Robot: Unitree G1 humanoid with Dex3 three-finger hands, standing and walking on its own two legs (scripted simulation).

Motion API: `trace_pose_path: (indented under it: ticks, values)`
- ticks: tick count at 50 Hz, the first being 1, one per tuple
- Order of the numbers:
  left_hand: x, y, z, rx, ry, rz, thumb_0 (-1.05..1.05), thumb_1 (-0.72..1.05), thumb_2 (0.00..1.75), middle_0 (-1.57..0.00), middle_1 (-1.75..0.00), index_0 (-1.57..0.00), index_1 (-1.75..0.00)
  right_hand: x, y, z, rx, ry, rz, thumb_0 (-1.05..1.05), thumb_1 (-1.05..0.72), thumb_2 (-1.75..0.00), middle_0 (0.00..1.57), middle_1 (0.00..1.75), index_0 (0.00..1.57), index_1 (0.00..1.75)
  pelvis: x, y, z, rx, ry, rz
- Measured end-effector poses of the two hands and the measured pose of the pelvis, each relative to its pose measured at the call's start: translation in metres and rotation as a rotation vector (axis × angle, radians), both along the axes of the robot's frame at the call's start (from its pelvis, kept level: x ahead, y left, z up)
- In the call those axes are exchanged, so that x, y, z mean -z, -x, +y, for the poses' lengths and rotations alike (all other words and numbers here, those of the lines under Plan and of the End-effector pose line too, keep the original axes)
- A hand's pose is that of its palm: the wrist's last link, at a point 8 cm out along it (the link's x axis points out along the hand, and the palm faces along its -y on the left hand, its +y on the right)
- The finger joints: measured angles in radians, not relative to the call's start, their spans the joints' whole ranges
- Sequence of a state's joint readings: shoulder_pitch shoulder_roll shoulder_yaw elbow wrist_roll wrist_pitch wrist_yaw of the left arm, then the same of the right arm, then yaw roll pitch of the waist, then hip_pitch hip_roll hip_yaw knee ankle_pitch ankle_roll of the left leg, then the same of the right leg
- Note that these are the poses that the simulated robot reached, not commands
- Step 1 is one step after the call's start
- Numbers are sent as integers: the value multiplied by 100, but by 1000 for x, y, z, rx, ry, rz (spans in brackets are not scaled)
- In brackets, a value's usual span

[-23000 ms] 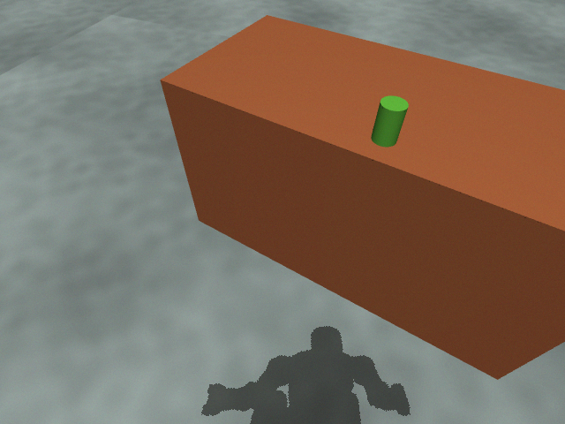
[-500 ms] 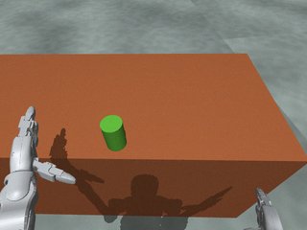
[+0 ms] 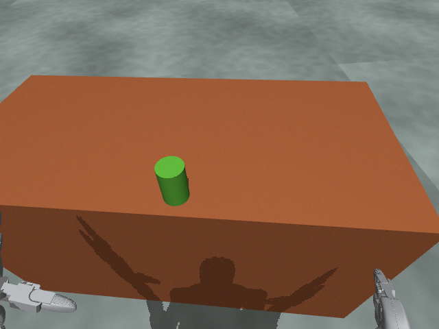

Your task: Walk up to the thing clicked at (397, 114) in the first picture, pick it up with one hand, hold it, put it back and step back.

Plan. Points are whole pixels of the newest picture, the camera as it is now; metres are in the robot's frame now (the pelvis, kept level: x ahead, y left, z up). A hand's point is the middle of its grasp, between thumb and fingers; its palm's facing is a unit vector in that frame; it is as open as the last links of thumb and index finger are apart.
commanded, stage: sink last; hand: left
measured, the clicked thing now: (173, 181) +0.42 +0.14 +0.00
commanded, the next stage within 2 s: home in 0.18 s
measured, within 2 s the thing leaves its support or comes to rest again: neither
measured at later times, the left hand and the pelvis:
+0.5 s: hand (66, 264) +0.19 +0.25 +0.08, palm faces +0.33 -0.87 -0.37, open 17.5 cm; pelvis +0.00 +0.00 +0.01, yaw +0 degrees
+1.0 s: hand (142, 296) +0.19 +0.18 -0.08, palm faces +0.09 -0.98 -0.20, open 17.6 cm; pelvis +0.02 +0.01 +0.01, yaw -1 degrees
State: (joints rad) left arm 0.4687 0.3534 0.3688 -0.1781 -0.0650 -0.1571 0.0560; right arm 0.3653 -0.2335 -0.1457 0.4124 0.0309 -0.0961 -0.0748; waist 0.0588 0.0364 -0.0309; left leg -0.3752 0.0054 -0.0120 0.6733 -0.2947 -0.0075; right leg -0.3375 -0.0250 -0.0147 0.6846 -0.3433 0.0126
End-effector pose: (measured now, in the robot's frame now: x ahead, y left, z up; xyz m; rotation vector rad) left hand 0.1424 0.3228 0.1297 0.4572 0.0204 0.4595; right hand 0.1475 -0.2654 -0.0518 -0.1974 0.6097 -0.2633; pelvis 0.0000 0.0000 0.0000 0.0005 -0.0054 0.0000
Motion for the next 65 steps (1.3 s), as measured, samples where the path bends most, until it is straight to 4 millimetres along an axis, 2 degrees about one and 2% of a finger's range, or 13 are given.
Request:
trace_pose_path:
  ticks: [7,13,19,23,27,30,39,45,54,65]
  values:
    - [7,-3,-19,73,25,-1,-1,-51,3,-4,-5,-5,-4,7,14,0,12,-13,30,-1,55,-5,6,5,6,6,-2,4,0,10,0,-11]
    - [12,-4,-35,132,50,4,-1,-54,3,-6,-5,-6,-5,7,11,0,13,-9,28,-1,52,-6,6,5,6,6,-4,4,1,12,1,-18]
    - [5,-3,-28,123,21,-15,-1,-55,5,-6,-6,-6,-6,-1,1,2,-1,-4,3,-1,45,-11,7,7,7,8,-7,0,1,9,2,-27]
    - [15,-4,-25,96,53,5,-1,-55,5,-6,-6,-6,-6,0,-7,18,-47,-31,4,-1,30,-22,9,10,9,11,-9,-2,1,8,0,-30]
    - [43,-7,-35,96,133,83,-1,-55,6,-5,-6,-6,-6,6,-16,44,-106,-81,21,0,11,-32,11,13,10,14,-10,-4,1,6,0,-26]
    - [70,-6,-45,101,203,181,-1,-56,5,-5,-6,-6,-6,10,-19,56,-125,-104,39,0,-2,-40,12,15,12,16,-11,-7,2,4,0,-22]
    - [152,-7,-82,138,382,479,-1,-59,3,-5,-5,-5,-5,9,-22,42,-92,-44,87,0,-46,-65,17,22,16,23,-13,-11,4,2,0,-6]
    - [186,-19,-101,176,438,610,-1,-59,3,-5,-5,-5,-5,7,-21,43,-91,-26,115,1,-72,-80,19,27,18,27,-13,-13,4,8,4,6]
    - [184,-34,-91,130,409,612,-1,-56,4,-5,-5,-5,-5,21,-5,40,-81,-32,208,1,-87,-88,20,29,20,30,-14,-18,7,15,11,1]
    - [187,-34,-93,121,406,645,-1,-51,7,-5,-6,-6,-6,28,7,36,-57,-44,255,2,-90,-90,21,30,20,30,-14,-17,8,21,9,0]
